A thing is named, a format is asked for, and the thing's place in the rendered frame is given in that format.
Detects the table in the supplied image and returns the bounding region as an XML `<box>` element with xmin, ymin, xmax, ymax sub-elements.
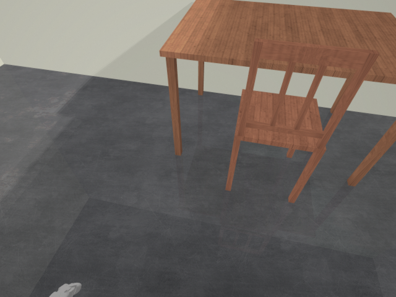
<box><xmin>160</xmin><ymin>0</ymin><xmax>396</xmax><ymax>186</ymax></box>

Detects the robot left hand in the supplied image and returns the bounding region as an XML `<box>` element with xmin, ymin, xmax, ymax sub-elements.
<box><xmin>49</xmin><ymin>283</ymin><xmax>82</xmax><ymax>297</ymax></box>

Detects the chair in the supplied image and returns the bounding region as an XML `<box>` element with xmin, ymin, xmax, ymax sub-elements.
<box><xmin>225</xmin><ymin>38</ymin><xmax>379</xmax><ymax>203</ymax></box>

